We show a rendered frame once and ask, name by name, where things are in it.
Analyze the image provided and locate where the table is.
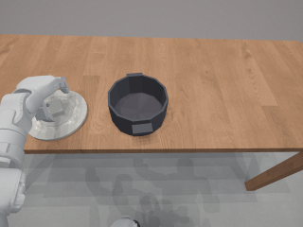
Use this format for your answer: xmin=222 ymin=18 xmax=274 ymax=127
xmin=0 ymin=34 xmax=303 ymax=191

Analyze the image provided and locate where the left robot shin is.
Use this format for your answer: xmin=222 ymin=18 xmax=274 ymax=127
xmin=121 ymin=216 xmax=132 ymax=220

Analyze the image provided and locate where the robot left hand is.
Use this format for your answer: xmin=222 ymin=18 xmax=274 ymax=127
xmin=16 ymin=75 xmax=70 ymax=123

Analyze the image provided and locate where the robot left forearm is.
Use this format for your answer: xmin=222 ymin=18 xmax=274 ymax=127
xmin=0 ymin=86 xmax=43 ymax=169

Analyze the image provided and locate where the lid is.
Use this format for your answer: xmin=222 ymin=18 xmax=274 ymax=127
xmin=28 ymin=90 xmax=88 ymax=141

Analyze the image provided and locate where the pot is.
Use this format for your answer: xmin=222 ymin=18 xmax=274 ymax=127
xmin=107 ymin=72 xmax=169 ymax=136

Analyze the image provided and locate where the knob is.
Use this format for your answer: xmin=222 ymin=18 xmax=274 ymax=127
xmin=45 ymin=98 xmax=65 ymax=117

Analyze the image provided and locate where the left robot upper arm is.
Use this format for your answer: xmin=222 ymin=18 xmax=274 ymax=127
xmin=0 ymin=167 xmax=27 ymax=227

